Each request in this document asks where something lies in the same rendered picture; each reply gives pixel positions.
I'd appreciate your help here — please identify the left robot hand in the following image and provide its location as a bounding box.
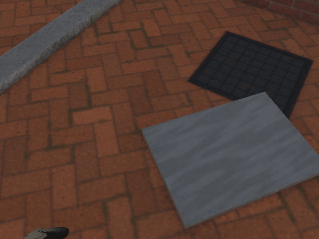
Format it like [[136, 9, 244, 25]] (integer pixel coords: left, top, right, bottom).
[[24, 227, 69, 239]]

